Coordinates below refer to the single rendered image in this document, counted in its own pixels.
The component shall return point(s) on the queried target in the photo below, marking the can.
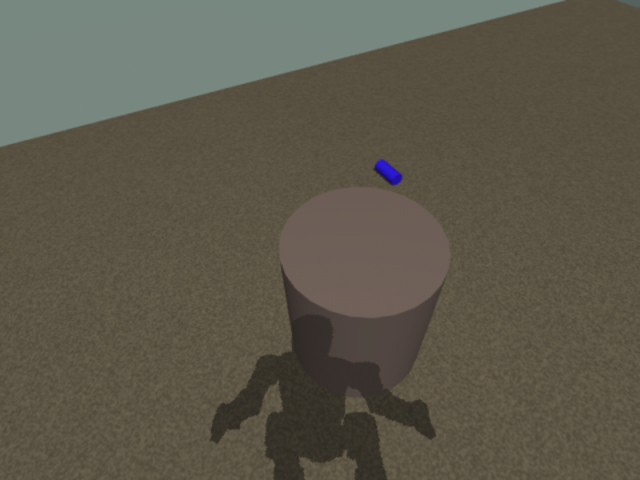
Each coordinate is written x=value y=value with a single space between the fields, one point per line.
x=388 y=172

